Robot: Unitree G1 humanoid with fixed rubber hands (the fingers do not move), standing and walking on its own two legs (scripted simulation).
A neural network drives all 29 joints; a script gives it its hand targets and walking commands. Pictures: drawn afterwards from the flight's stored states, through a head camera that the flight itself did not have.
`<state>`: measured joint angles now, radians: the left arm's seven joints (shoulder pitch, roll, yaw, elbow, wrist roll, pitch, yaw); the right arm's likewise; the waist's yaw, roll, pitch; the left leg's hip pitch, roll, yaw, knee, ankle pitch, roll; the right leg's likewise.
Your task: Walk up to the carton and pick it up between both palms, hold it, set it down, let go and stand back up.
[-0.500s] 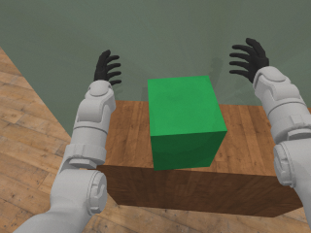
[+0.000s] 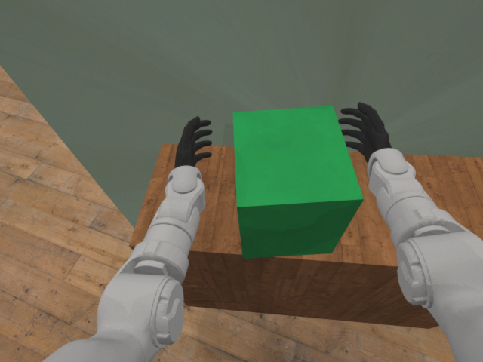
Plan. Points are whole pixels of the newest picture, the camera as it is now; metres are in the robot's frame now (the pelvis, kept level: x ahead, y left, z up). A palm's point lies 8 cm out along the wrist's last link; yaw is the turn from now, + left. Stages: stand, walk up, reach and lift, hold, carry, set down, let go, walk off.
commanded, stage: reach and lift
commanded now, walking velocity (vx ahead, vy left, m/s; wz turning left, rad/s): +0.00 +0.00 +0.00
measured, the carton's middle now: (285, 186) +0.44 -0.01 -0.02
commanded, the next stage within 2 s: none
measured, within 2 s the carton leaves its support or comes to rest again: neither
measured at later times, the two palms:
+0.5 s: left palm (196, 172) +0.41 +0.15 +0.05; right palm (368, 155) +0.46 -0.15 +0.06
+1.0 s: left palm (201, 174) +0.40 +0.14 +0.06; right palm (364, 157) +0.44 -0.14 +0.07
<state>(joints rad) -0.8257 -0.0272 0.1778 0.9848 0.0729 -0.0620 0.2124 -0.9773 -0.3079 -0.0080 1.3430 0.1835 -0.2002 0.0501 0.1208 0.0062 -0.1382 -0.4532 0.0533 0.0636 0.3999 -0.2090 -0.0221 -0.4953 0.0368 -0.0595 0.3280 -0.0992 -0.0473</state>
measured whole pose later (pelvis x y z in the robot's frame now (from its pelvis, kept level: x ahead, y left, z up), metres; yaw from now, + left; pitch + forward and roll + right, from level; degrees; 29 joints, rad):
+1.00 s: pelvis +0.00 -0.01 +0.00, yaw +1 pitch +12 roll +0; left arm -0.77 -0.20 0.64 0.84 0.48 -0.17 0.11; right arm -0.91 0.00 -0.58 1.07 -0.44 -0.22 0.01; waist 0.05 0.00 -0.05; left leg -0.35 0.05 0.06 0.30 -0.15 -0.03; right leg -0.42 0.04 -0.07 0.28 -0.08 -0.06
